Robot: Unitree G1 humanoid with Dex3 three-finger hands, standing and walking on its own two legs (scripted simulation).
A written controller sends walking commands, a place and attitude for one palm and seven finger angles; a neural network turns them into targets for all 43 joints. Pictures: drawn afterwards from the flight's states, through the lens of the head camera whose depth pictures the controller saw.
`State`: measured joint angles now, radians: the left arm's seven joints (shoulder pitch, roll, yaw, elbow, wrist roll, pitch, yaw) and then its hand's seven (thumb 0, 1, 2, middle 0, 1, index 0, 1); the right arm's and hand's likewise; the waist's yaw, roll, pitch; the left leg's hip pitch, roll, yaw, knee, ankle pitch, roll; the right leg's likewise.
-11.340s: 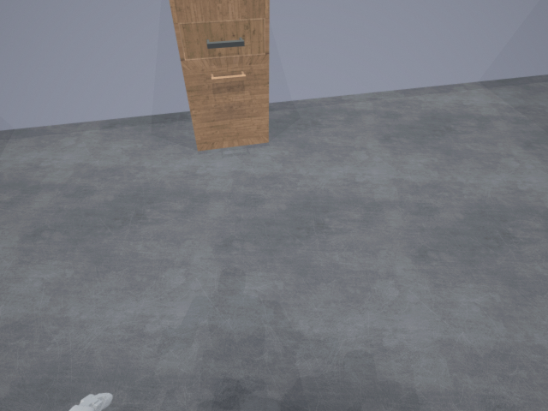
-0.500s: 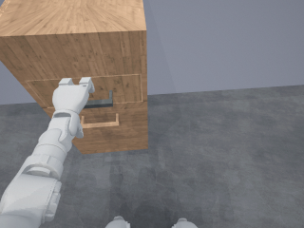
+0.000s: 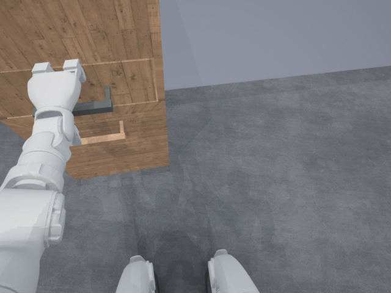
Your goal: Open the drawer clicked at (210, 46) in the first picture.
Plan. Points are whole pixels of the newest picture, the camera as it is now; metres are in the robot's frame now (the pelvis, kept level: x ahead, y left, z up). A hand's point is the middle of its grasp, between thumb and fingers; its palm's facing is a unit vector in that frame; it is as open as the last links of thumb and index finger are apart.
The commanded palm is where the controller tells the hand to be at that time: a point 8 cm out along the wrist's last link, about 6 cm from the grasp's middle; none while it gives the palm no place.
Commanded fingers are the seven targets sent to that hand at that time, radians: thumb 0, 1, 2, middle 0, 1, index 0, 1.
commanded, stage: move the hooked fingers above the handle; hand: left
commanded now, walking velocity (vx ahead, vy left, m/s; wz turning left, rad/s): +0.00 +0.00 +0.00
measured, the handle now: (74, 102) +0.57 +0.23 -0.06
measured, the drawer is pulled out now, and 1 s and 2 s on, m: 0.00 0.00 0.00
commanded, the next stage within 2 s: none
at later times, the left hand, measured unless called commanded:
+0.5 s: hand (60, 111) +0.51 +0.23 -0.01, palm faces -0.04 +0.00 -1.00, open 13.9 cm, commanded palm +0.49 +0.22 +0.05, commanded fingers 0.00 -0.50 0.30 -0.30 -1.20 -0.30 -1.20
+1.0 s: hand (56, 118) +0.49 +0.24 -0.01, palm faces -0.12 -0.01 -0.99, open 13.8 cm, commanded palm +0.49 +0.22 +0.05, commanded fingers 0.00 -0.50 0.30 -0.30 -1.20 -0.30 -1.20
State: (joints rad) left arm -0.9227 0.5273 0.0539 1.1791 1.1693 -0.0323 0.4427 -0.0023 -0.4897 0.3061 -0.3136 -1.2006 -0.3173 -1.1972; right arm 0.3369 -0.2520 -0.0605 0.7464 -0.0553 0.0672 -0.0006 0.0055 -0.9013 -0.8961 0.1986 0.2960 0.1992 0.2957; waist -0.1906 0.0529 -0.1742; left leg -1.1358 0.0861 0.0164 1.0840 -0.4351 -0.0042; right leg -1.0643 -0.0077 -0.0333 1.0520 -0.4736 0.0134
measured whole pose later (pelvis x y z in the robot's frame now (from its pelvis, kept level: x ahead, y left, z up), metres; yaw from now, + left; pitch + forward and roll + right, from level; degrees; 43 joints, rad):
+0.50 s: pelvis +0.00 +0.00 +0.00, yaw +0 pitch +27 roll -3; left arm -0.88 0.51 0.04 1.16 1.16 -0.01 0.44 0.00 -0.49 0.31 -0.31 -1.20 -0.32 -1.20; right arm 0.31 -0.25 -0.06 0.72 -0.05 0.08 0.00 0.00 -0.90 -0.90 0.20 0.30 0.20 0.30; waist -0.17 0.05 -0.17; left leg -1.10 0.08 0.02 1.07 -0.43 0.00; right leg -1.03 -0.01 -0.03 1.03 -0.47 0.02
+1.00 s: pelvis +0.00 +0.00 +0.01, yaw +0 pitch +26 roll -2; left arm -0.85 0.54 0.02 1.15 1.12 -0.04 0.36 0.00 -0.49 0.31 -0.31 -1.20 -0.32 -1.20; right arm 0.34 -0.25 -0.05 0.72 -0.04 0.08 -0.01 0.00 -0.90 -0.90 0.20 0.30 0.20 0.30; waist -0.16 0.06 -0.16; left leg -1.08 0.08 0.02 1.05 -0.42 0.00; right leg -1.01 -0.01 -0.03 1.01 -0.45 0.02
